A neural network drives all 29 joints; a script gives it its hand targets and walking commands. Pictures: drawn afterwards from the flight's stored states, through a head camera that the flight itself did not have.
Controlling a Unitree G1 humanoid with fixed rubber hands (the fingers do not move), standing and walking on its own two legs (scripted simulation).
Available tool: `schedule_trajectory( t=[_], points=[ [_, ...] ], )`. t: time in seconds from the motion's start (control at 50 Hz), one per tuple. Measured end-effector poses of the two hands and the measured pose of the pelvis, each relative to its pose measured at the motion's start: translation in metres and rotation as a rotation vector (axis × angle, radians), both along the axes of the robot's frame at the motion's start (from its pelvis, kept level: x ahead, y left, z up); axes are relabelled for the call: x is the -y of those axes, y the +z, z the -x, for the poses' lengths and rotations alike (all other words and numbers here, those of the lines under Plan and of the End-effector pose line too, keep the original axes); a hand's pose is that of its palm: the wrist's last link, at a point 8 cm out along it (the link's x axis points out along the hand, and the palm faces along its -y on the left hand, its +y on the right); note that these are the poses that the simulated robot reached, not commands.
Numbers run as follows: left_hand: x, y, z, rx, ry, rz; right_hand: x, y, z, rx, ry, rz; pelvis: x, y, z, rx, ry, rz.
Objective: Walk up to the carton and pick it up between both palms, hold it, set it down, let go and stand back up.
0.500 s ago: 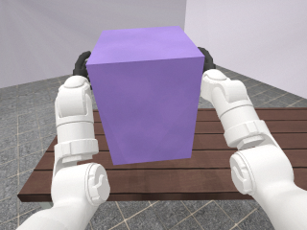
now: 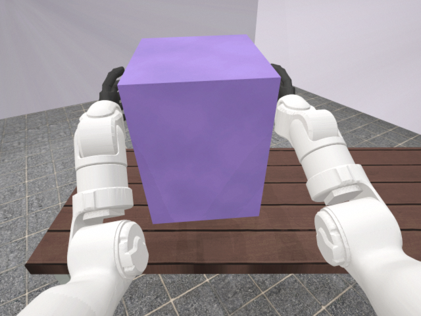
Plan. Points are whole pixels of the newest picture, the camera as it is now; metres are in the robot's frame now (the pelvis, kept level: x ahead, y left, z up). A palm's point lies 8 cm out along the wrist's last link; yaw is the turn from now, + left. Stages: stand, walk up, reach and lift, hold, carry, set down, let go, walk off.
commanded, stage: hold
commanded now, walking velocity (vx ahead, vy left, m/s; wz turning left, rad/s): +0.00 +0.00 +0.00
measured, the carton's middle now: (200, 127) +0.40 +0.00 +0.24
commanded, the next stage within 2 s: none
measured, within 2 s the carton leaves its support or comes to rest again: neither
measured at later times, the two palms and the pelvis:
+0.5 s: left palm (111, 113) +0.37 +0.16 +0.29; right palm (283, 105) +0.36 -0.15 +0.29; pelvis +0.00 +0.01 +0.00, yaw +0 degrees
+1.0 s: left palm (111, 110) +0.37 +0.16 +0.29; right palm (283, 105) +0.36 -0.15 +0.29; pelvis +0.00 +0.00 +0.00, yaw +0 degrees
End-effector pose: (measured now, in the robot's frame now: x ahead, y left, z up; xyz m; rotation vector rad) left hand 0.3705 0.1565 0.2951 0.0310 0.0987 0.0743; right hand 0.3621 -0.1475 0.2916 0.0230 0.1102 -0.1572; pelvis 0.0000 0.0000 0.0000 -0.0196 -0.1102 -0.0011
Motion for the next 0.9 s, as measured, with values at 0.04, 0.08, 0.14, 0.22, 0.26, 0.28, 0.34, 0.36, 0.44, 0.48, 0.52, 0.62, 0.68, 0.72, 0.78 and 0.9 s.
schedule_trajectory(
  t=[0.04, 0.08, 0.14, 0.22, 0.26, 0.28, 0.34, 0.36, 0.44, 0.48, 0.52, 0.62, 0.68, 0.72, 0.78, 0.9],
  points=[
    [0.0, -0.0008, -0.0009, -0.009, -0.001, 0.001, 0.0, -0.0001, -0.0007, -0.009, -0.001, 0.0, -0.0003, 0.0001, -0.0002, -0.001, 0.0, 0.0],
    [-0.0004, -0.0016, -0.0015, -0.011, -0.002, 0.004, -0.0004, 0.0003, -0.001, -0.011, -0.001, 0.007, -0.0008, 0.0002, -0.0007, -0.002, -0.002, -0.001],
    [-0.0014, -0.0008, -0.0007, -0.001, 0.001, -0.004, -0.0013, 0.0015, -0.0014, -0.003, 0.002, 0.004, -0.0022, 0.0002, -0.0018, -0.005, -0.002, 0.0],
    [-0.0018, -0.0014, -0.0016, -0.003, -0.001, 0.002, -0.0018, 0.0008, -0.0017, -0.004, -0.001, -0.001, -0.0039, 0.0001, -0.0026, -0.001, -0.002, 0.0],
    [-0.0019, -0.0023, -0.0009, -0.002, 0.0, -0.002, -0.0018, -0.0002, -0.0014, -0.004, 0.001, 0.002, -0.0045, 0.0001, -0.0029, 0.001, -0.001, 0.001],
    [-0.0019, -0.0031, -0.0005, -0.001, 0.0, -0.002, -0.0018, -0.0006, -0.0008, -0.002, 0.001, 0.006, -0.0047, 0.0001, -0.0031, 0.003, -0.001, 0.001],
    [-0.0015, -0.0053, 0.0007, 0.0, 0.0, -0.004, -0.0017, -0.0017, 0.0004, -0.002, -0.001, 0.004, -0.005, -0.0001, -0.0033, 0.004, -0.001, 0.002],
    [-0.0012, -0.0058, 0.001, -0.001, 0.001, -0.005, -0.0014, -0.002, 0.0005, -0.003, -0.002, -0.002, -0.0051, -0.0002, -0.0032, 0.003, -0.001, 0.002],
    [-0.0006, -0.0078, 0.0006, -0.013, 0.004, -0.004, -0.0007, -0.0032, -0.0006, -0.014, -0.001, -0.013, -0.0053, -0.0004, -0.0022, 0.001, -0.002, 0.002],
    [-0.0006, -0.0067, 0.0006, -0.01, 0.006, -0.006, -0.0007, -0.0022, -0.0013, -0.011, 0.001, -0.016, -0.0052, -0.0003, -0.0017, -0.003, -0.002, 0.001],
    [-0.0008, -0.0046, 0.0005, -0.003, 0.006, -0.008, -0.0009, -0.0008, -0.0014, -0.004, 0.003, -0.009, -0.005, -0.0002, -0.0017, -0.005, 0.0, 0.001],
    [-0.0008, -0.0006, 0.0, -0.002, 0.003, 0.002, -0.001, 0.0013, -0.0005, -0.004, 0.0, -0.003, -0.0043, -0.0001, -0.0018, 0.001, -0.001, 0.001],
    [-0.0008, 0.0, 0.0002, -0.008, 0.004, -0.003, -0.0009, 0.0004, -0.0009, -0.01, 0.002, -0.007, -0.0043, 0.0001, -0.0024, 0.001, -0.003, 0.001],
    [-0.001, 0.0002, 0.0007, -0.007, 0.006, -0.007, -0.0011, -0.0001, -0.0009, -0.01, 0.005, 0.0, -0.0044, 0.0001, -0.0022, 0.003, -0.003, 0.001],
    [-0.002, 0.0009, 0.0025, 0.001, 0.008, -0.009, -0.002, -0.0003, 0.0002, -0.003, 0.008, 0.002, -0.0042, 0.0001, -0.002, 0.007, 0.0, 0.002],
    [-0.0021, -0.0003, 0.0034, -0.005, 0.006, -0.003, -0.0022, -0.0018, 0.0019, -0.009, 0.005, -0.004, -0.004, 0.0, -0.0002, 0.008, 0.005, 0.002]
  ],
)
